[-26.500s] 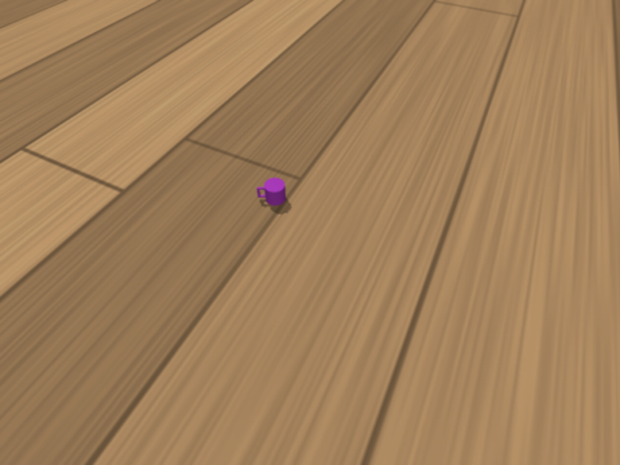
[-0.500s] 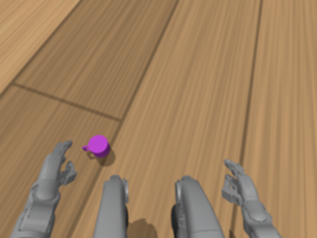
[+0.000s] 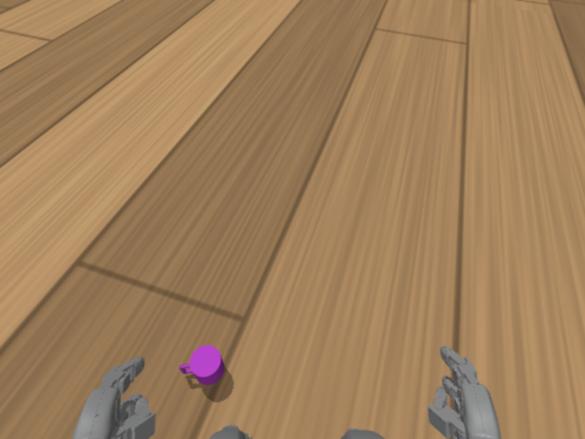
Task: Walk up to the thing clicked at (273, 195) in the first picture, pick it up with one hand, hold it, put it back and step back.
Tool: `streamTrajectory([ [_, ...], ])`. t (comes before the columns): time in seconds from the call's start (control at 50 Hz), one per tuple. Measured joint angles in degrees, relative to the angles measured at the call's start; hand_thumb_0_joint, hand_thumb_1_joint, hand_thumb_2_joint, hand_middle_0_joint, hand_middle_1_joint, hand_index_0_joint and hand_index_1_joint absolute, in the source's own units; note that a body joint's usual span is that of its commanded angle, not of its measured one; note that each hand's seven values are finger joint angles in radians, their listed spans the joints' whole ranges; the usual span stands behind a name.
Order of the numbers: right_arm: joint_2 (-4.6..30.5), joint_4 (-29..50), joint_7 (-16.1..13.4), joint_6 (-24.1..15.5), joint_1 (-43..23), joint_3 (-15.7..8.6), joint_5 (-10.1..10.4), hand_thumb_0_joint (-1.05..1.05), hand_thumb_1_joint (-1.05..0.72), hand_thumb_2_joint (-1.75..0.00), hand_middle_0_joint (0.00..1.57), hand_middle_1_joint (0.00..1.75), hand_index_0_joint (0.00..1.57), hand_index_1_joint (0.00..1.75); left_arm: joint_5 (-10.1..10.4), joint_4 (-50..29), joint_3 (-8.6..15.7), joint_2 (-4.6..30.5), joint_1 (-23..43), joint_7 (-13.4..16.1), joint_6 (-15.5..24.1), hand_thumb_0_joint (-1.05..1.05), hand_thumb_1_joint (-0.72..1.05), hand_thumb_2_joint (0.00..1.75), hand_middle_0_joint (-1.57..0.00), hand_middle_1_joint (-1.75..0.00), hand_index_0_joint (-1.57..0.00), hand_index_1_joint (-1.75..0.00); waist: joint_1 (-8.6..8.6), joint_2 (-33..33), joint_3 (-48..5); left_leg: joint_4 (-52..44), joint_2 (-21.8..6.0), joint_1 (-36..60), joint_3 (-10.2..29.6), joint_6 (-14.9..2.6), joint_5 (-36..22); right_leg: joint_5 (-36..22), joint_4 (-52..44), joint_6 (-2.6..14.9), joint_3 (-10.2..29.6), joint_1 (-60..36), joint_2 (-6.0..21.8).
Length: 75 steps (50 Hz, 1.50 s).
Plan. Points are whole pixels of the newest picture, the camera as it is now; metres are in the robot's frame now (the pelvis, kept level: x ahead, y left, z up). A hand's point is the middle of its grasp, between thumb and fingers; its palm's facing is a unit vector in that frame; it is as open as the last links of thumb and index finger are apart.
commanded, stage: home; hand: left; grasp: from above
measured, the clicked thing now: (202, 366) +0.43 +0.24 -0.67
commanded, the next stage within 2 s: stand in 1.98 s
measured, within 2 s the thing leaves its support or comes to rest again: neither
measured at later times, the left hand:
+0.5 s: hand (153, 437) +0.15 +0.17 -0.04, palm faces +0.06 -0.98 -0.20, open 7.4 cm
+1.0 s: hand (153, 434) +0.16 +0.17 -0.04, palm faces +0.05 -0.98 -0.20, open 7.4 cm
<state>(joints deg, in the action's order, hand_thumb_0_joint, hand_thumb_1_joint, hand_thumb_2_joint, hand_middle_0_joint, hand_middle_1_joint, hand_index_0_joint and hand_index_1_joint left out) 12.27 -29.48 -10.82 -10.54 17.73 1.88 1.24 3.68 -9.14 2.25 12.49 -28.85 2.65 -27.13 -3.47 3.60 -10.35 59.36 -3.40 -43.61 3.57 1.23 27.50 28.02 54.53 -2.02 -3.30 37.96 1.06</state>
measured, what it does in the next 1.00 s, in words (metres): stands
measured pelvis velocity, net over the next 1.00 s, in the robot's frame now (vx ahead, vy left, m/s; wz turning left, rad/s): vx -0.01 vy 0.00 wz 0.01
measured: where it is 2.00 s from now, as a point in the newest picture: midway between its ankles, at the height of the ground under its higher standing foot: outside the picture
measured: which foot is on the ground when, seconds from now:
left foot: down 0.00-1.00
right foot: down 0.00-1.00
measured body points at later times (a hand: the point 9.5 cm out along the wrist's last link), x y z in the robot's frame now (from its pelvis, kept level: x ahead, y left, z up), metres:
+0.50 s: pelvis -0.01 -0.01 +0.00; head +0.01 +0.00 +0.45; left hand +0.15 +0.22 -0.03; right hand +0.16 -0.25 -0.06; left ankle +0.02 +0.13 -0.68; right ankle -0.01 -0.15 -0.68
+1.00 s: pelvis -0.01 +0.00 +0.00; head +0.01 +0.00 +0.45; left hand +0.15 +0.22 -0.03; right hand +0.16 -0.25 -0.06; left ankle +0.02 +0.13 -0.68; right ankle -0.01 -0.15 -0.68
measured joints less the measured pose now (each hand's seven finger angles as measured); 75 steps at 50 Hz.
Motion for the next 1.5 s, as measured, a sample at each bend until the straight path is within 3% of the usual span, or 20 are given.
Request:
streamTrajectory([
  [0.3,0.17,-0.39,0.43,-2.90,-3.03,-0.01,-1.04,0.02,-0.90,-0.90,0.21,0.30,0.20,0.30,-1.06,1.73,-0.39,-0.05,0.23,-1.82,0.29,0.01,0.91,0.90,-0.20,-0.29,-0.20,-0.30,1.50,-0.80,1.67,-1.50,0.54,2.88,0.45,0.38,-0.92,-0.15,-0.60,0.30,-0.51,-2.77,0.48],
  [1.5,-0.18,-2.03,0.19,-3.01,-1.64,-0.35,-0.98,0.02,-0.90,-0.90,0.21,0.30,0.20,0.30,-1.08,1.04,-0.56,0.26,0.43,-1.77,0.23,0.01,0.91,0.90,-0.20,-0.29,-0.20,-0.30,1.28,-0.68,1.48,-1.03,0.31,2.89,-0.16,0.22,-0.03,0.36,-0.32,0.10,0.21,-2.55,0.26],
])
